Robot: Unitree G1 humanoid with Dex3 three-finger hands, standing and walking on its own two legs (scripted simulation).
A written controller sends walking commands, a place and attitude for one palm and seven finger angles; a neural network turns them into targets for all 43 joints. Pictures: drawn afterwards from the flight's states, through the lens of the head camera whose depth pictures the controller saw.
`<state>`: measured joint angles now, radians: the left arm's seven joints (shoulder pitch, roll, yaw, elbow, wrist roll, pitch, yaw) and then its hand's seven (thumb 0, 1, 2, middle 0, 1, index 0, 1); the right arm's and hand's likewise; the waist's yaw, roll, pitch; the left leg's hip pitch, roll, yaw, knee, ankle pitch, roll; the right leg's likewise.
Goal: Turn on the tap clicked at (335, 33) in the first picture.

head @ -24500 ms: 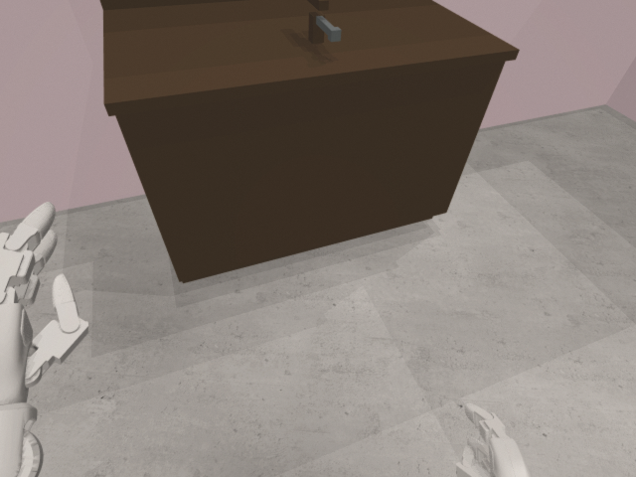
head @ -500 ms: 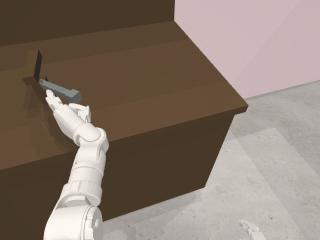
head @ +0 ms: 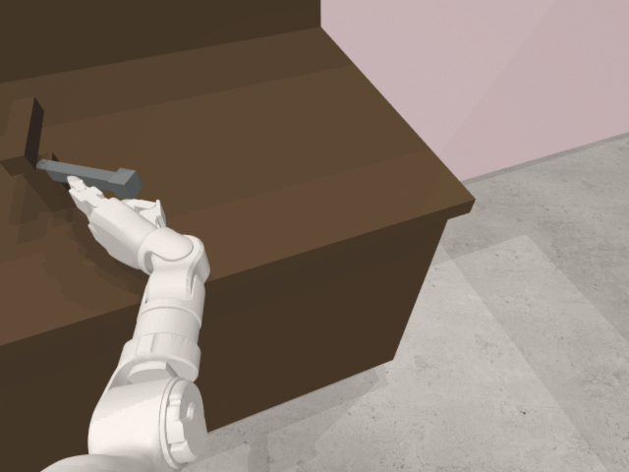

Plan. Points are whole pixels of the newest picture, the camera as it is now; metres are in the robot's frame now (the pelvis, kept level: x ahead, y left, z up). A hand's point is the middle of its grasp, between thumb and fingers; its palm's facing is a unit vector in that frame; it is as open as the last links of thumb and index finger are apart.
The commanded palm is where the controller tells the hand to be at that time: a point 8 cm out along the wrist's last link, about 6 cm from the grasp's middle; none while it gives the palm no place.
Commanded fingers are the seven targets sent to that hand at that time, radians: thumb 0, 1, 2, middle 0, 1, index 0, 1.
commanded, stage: push the lever round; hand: left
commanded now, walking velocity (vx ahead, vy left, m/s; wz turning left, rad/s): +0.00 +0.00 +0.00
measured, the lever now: (126, 184) +0.46 +0.26 +0.12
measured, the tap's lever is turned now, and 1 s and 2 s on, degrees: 55 77 78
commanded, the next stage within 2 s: lift the hand up off the lever in 0.56 s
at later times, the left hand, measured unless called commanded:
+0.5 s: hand (164, 200) +0.45 +0.21 +0.10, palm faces +0.85 -0.51 -0.14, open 8.0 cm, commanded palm +0.40 +0.23 +0.11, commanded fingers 0.00 0.90 0.90 -0.15 -0.15 -0.15 -0.15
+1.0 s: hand (163, 189) +0.46 +0.21 +0.11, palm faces +0.85 -0.51 -0.12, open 7.9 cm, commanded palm +0.40 +0.24 +0.12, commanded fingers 0.00 0.90 0.90 -0.15 -0.15 -0.15 -0.15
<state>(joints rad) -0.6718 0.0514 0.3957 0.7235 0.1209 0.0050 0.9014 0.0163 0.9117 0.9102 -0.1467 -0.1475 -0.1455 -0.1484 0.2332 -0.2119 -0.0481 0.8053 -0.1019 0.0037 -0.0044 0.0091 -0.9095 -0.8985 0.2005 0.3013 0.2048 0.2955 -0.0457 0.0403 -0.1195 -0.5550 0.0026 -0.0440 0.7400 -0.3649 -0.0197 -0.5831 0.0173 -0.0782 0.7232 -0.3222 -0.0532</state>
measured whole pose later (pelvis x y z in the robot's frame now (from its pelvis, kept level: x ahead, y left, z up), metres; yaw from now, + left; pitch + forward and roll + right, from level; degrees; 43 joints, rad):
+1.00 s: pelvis -0.02 +0.00 +0.00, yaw -1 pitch +12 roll +0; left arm -0.87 0.18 0.54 0.97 0.17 -0.06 0.92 0.01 0.90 0.90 -0.15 -0.15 -0.13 -0.15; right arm 0.29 -0.22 -0.04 0.83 -0.12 -0.03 0.00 0.01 -0.91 -0.90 0.20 0.30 0.20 0.30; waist -0.12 0.04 -0.11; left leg -0.63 0.02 -0.04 0.76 -0.35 -0.02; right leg -0.65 0.04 -0.07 0.72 -0.29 -0.06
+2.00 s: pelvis +0.00 +0.00 +0.01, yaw +0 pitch +6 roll +0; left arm -0.74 0.05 0.36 0.64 0.10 0.20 0.88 0.01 0.90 0.90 -0.15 -0.15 -0.16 -0.15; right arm 0.16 -0.21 -0.03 0.82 -0.08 -0.03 -0.02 0.01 -0.91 -0.90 0.20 0.30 0.21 0.30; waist -0.01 0.04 -0.11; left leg -0.42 0.00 -0.05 0.62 -0.31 -0.02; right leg -0.45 0.02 -0.08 0.61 -0.28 -0.05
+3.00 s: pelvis +0.01 +0.00 +0.02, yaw -1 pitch +4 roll +0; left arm -0.69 0.03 0.34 0.48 0.06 0.32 0.85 0.01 0.90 0.90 -0.15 -0.15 -0.16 -0.15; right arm 0.14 -0.20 -0.02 0.82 -0.05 -0.02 -0.03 0.01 -0.91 -0.90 0.20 0.30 0.20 0.30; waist 0.02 0.05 -0.09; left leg -0.29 0.00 -0.02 0.51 -0.28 -0.02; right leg -0.33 0.02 -0.05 0.51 -0.25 -0.05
